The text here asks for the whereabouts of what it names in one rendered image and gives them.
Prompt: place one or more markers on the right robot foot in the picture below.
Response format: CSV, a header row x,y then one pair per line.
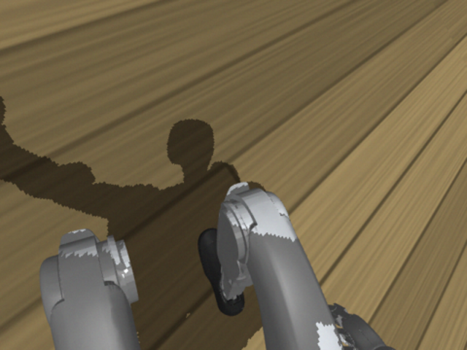
x,y
207,249

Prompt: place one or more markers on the right robot hand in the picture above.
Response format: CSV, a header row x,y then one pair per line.
x,y
356,333

